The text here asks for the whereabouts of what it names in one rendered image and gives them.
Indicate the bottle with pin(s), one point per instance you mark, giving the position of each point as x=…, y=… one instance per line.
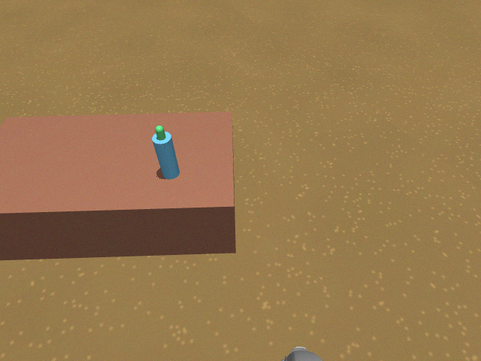
x=164, y=147

